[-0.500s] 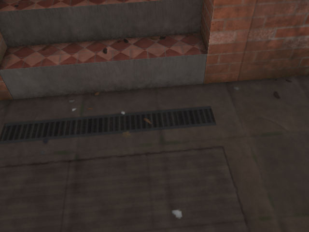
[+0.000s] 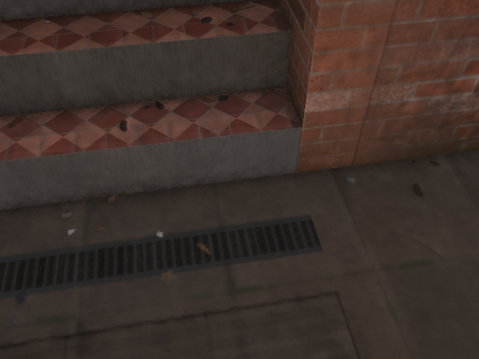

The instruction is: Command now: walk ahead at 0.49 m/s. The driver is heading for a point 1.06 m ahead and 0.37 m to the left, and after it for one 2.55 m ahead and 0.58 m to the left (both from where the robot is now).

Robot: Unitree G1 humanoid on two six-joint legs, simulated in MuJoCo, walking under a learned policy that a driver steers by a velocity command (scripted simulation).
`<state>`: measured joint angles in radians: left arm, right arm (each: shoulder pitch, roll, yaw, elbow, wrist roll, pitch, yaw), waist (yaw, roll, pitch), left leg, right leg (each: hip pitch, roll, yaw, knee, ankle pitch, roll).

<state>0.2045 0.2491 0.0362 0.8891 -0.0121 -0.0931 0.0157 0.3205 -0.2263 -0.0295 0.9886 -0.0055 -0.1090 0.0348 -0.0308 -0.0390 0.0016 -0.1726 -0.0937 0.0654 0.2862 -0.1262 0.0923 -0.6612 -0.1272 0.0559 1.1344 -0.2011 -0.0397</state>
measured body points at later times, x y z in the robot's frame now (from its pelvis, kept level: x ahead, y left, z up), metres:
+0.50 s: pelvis +0.28 -0.08 +0.00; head +0.29 -0.10 +0.45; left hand +0.32 +0.18 -0.12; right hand +0.36 -0.35 -0.14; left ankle +0.28 +0.09 -0.65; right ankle +0.29 -0.17 -0.74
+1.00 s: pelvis +0.54 +0.02 -0.02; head +0.58 +0.03 +0.43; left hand +0.54 +0.30 -0.14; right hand +0.75 -0.20 -0.13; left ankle +0.58 +0.09 -0.74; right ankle +0.46 -0.16 -0.63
